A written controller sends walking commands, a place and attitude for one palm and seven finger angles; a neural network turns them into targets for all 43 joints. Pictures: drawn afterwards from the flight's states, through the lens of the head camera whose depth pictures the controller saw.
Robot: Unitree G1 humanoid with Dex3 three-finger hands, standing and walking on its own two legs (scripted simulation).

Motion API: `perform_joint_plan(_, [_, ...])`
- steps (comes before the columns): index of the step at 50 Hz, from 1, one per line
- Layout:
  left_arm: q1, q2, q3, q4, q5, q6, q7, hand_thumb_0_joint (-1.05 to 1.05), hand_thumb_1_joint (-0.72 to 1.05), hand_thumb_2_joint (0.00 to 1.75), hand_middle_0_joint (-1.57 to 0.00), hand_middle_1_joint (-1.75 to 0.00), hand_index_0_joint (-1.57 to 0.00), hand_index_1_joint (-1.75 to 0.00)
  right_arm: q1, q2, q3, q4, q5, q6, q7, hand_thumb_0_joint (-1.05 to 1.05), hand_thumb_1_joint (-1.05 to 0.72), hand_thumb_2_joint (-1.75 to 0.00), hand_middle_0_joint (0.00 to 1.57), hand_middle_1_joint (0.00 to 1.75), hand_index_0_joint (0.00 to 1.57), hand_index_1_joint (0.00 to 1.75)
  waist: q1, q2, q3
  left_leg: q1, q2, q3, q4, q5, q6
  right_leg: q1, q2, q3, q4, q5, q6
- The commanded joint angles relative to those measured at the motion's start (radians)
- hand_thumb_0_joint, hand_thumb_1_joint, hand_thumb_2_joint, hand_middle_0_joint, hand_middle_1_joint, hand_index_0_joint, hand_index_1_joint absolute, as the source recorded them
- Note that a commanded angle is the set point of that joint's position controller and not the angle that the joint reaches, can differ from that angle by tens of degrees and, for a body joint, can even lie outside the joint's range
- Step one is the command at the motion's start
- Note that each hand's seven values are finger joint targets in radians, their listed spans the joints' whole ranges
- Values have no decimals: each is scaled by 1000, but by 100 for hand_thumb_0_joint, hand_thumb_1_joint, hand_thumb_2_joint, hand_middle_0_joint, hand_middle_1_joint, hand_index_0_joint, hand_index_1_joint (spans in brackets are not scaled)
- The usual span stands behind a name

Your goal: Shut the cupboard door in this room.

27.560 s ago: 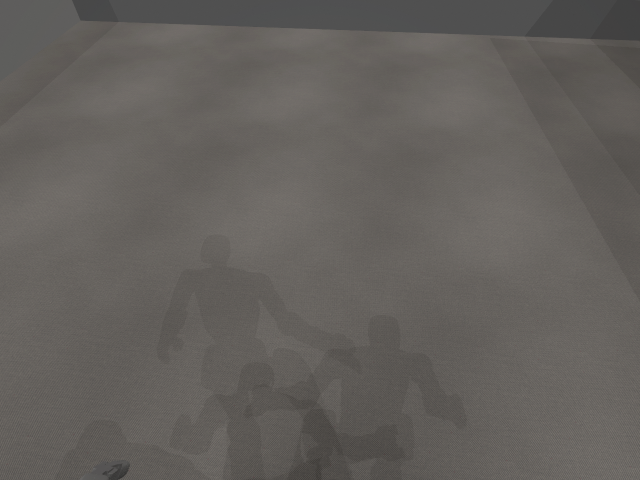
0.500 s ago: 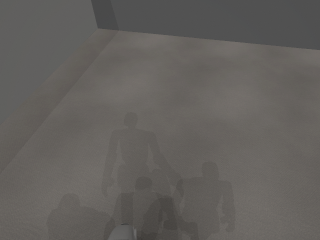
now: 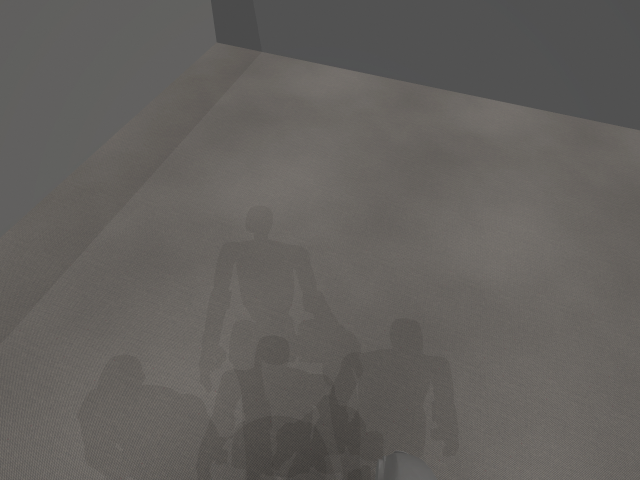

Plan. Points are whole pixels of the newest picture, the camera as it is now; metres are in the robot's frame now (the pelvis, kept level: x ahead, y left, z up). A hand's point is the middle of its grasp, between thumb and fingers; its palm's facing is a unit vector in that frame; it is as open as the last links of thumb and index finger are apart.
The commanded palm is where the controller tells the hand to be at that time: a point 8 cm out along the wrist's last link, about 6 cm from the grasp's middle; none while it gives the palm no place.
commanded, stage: walk to a spot facing it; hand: left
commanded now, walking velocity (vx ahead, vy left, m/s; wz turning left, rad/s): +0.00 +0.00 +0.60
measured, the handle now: out of the picture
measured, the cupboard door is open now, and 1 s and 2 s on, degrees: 77 77 77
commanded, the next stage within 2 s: none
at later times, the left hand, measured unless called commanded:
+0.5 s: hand out of the picture +0.14 +0.17 -0.17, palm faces +0.29 -0.93 -0.22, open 7.2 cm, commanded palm none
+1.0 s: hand out of the picture +0.03 +0.26 -0.18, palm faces +0.55 -0.80 -0.24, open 7.4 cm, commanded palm none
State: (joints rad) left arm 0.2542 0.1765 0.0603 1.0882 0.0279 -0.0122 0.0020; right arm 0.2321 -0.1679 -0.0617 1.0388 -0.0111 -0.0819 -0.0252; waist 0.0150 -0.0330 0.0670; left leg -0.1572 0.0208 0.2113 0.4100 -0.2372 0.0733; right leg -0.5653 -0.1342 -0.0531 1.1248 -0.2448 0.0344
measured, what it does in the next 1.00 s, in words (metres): steps on the spot, turning left: right foot, then left foot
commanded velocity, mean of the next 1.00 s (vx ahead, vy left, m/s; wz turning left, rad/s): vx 0.00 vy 0.00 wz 0.60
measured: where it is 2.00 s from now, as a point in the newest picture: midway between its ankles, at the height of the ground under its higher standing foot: outside the picture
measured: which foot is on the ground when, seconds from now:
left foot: down 0.00-0.24, up 0.26-0.64, down 0.66-1.00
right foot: up 0.00-0.22, down 0.24-0.66, up 0.68-1.00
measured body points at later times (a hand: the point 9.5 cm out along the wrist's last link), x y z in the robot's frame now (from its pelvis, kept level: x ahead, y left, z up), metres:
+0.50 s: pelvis +0.09 -0.03 -0.01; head +0.12 -0.03 +0.44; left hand +0.12 +0.22 -0.15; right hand +0.19 -0.27 -0.16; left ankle +0.05 +0.10 -0.67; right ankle +0.14 -0.14 -0.74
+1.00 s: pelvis +0.08 +0.03 +0.00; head +0.10 +0.08 +0.44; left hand +0.00 +0.30 -0.16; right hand +0.28 -0.14 -0.13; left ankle +0.06 +0.10 -0.74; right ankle +0.15 -0.14 -0.66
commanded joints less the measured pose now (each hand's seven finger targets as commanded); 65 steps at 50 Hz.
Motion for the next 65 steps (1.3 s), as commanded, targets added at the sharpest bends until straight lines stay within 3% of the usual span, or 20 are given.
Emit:
perform_joint_plan(1, [13,4,-12,-60,-4,-6,-1,0,90,90,-20,-30,-20,-30,108,-87,-1,9,-1,-5,6,0,-90,-90,20,30,20,30,3,124,-14,7,225,-152,-153,636,74,40,-4,-19,-180,76,27])
perform_joint_plan(7, [-117,49,-6,-135,-12,-3,8,0,90,90,-20,-30,-20,-30,132,-130,-23,17,-10,39,5,0,-90,-90,20,30,20,30,-26,189,-29,40,233,-254,-17,700,65,150,62,-52,-417,-16,27])
perform_joint_plan(10, [-59,81,3,-140,-17,-15,8,0,90,90,-20,-30,-20,-30,108,-135,-28,6,-6,57,5,0,-90,-90,20,30,20,30,15,154,-64,-15,182,-287,113,545,12,343,63,-59,-657,117,24])
perform_joint_plan(11, [16,133,12,-123,-14,-25,16,0,90,90,-20,-30,-20,-30,116,-109,-27,-5,2,56,10,0,-90,-90,20,30,20,30,43,54,-132,-129,126,-249,242,371,-33,545,-33,9,-699,380,5])
perform_joint_plan(12, [102,221,30,-105,-2,-37,29,0,90,90,-20,-30,-20,-30,143,-48,-19,-30,8,56,18,0,-90,-90,20,30,20,30,61,-194,-203,-371,-9,-146,503,-151,-95,772,-300,218,-668,803,-99])
perform_joint_plan(13, [129,235,27,-110,-16,-34,32,0,90,90,-20,-30,-20,-30,148,-65,-21,-41,8,70,9,0,-90,-90,20,30,20,30,60,-191,-233,-372,-17,-199,688,-412,-107,714,-414,241,-691,947,-188])
perform_joint_plan(16, [-54,164,15,-171,-18,-22,34,0,90,90,-20,-30,-20,-30,93,-73,-34,-36,-2,112,27,0,-90,-90,20,30,20,30,-2,-111,-117,-379,59,-226,863,-252,-127,457,-297,105,-775,452,-163])
perform_joint_plan(19, [-111,139,13,-196,-10,-16,37,0,90,90,-20,-30,-20,-30,85,-66,-35,-48,-6,134,42,0,-90,-90,20,30,20,30,-36,-131,-64,-349,69,-195,817,-165,-141,339,-246,-20,-824,268,-130])
perform_joint_plan(28, [-72,228,48,-210,7,7,29,0,90,90,-20,-30,-20,-30,-78,-96,-29,-160,-1,124,59,0,-90,-90,20,30,20,30,3,-172,-67,-271,63,-115,407,-195,-133,403,-282,-115,-740,235,-140])
perform_joint_plan(31, [-54,247,53,-217,-4,20,17,0,90,90,-20,-30,-20,-30,-31,-149,-35,-173,-6,109,59,0,-90,-90,20,30,20,30,-30,-80,-125,-74,33,-82,129,-15,-118,354,-248,-172,-557,203,-74])
perform_joint_plan(32, [-49,213,47,-229,-9,28,13,0,90,90,-20,-30,-20,-30,32,-226,-51,-168,-7,98,59,0,-90,-90,20,30,20,30,-67,128,-160,70,128,-247,-16,130,-79,221,-176,-194,-354,40,-16])
perform_joint_plan(33, [-74,139,28,-282,-13,31,5,0,90,90,-20,-30,-20,-30,82,-348,-79,-173,-12,92,51,0,-90,-90,20,30,20,30,-100,446,-144,151,389,-587,-71,516,45,-52,-32,-178,-123,-443,69])
perform_joint_plan(34, [-149,160,17,-293,-3,50,18,0,90,90,-20,-30,-20,-30,131,-365,-79,-139,-8,94,32,0,-90,-90,20,30,20,30,-135,409,-166,116,417,-617,-70,618,78,-56,-15,-33,0,-439,60])
perform_joint_plan(39, [-76,176,32,-220,-11,44,2,0,90,90,-20,-30,-20,-30,-69,-262,-39,-203,-4,84,18,0,-90,-90,20,30,20,30,-23,169,-136,61,218,-384,-50,479,49,-17,5,34,74,-123,68])
perform_joint_plan(55, [-181,155,22,-281,-23,39,22,0,90,90,-20,-30,-20,-30,26,-254,-65,-166,-13,102,19,0,-90,-90,20,30,20,30,-68,159,-141,60,188,-662,-53,328,117,68,74,89,-235,-210,59])
perform_joint_plan(61, [-57,159,25,-266,-29,30,29,0,90,90,-20,-30,-20,-30,-41,-237,-71,-184,-9,117,26,0,-90,-90,20,30,20,30,-10,170,-157,-163,94,-685,-12,190,47,405,126,57,-614,-75,20])
perform_joint_plan(62, [-21,189,30,-263,-26,22,31,0,90,90,-20,-30,-20,-30,-47,-213,-68,-187,-2,116,30,0,-90,-90,20,30,20,30,11,111,-163,-267,51,-640,53,107,1,541,75,91,-765,-9,4])
perform_joint_plan(63, [-5,266,46,-267,-11,13,38,0,90,90,-20,-30,-20,-30,-26,-156,-63,-200,6,115,35,0,-90,-90,20,30,20,30,18,-126,-171,-459,-60,-469,254,-139,-73,669,-168,326,-881,-121,-76])
perform_joint_plan(64, [-48,296,42,-293,-7,18,39,0,90,90,-20,-30,-20,-30,-42,-164,-64,-218,-3,114,35,0,-90,-90,20,30,20,30,13,-212,-113,-487,-128,-316,475,-309,-114,524,-355,440,-908,-75,-172])
perform_joint_plan(65, [-85,273,45,-308,-13,14,42,0,90,90,-20,-30,-20,-30,-54,-197,-71,-210,-12,127,38,0,-90,-90,20,30,20,30,4,-176,-85,-433,-71,-334,625,-293,-107,382,-340,406,-914,-85,-194])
